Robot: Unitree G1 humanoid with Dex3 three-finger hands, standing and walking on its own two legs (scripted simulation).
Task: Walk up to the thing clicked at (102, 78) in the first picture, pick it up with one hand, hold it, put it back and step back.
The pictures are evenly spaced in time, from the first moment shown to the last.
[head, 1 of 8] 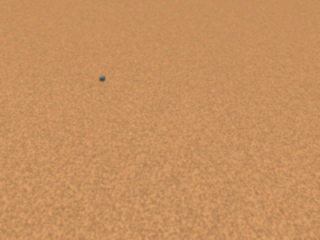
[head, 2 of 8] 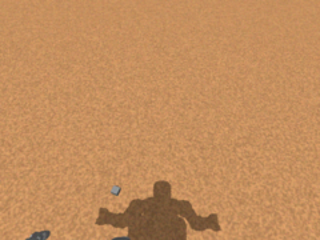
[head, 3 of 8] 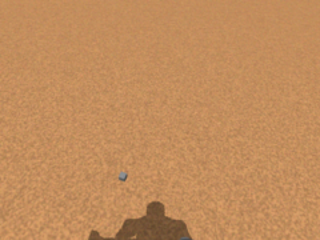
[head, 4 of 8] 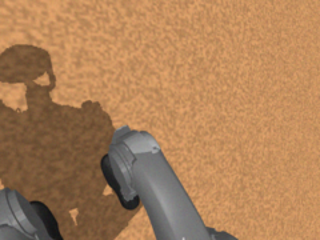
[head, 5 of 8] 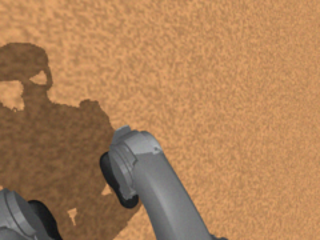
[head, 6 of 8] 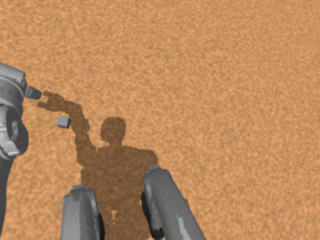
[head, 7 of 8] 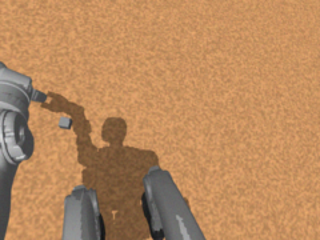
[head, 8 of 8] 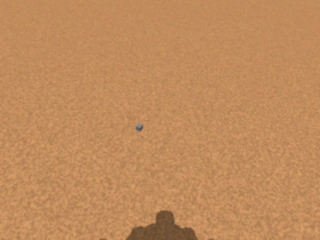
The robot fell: no
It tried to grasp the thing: no
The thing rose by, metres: 0.00
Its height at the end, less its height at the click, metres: +0.00
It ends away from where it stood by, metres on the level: 0.00
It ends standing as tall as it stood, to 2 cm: yes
